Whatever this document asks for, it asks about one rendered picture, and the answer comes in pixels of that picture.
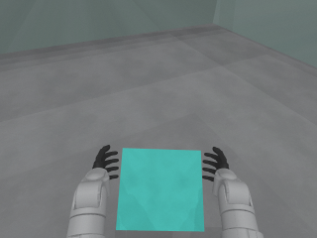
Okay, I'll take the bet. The right robot forearm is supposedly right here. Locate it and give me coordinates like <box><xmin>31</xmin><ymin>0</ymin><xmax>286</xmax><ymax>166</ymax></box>
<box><xmin>212</xmin><ymin>168</ymin><xmax>264</xmax><ymax>238</ymax></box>

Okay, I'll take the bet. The left robot hand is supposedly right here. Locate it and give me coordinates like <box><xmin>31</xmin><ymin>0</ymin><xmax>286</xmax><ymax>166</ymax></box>
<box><xmin>92</xmin><ymin>145</ymin><xmax>119</xmax><ymax>179</ymax></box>

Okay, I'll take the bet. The right robot hand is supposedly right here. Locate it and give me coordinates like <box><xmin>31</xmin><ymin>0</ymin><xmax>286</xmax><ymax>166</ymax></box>
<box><xmin>202</xmin><ymin>147</ymin><xmax>229</xmax><ymax>181</ymax></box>

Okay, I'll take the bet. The left robot forearm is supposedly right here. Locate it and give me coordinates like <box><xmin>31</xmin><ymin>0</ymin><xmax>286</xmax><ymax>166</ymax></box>
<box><xmin>66</xmin><ymin>168</ymin><xmax>111</xmax><ymax>238</ymax></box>

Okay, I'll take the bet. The carton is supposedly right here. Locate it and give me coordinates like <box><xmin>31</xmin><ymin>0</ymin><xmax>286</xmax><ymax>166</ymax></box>
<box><xmin>116</xmin><ymin>148</ymin><xmax>205</xmax><ymax>232</ymax></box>

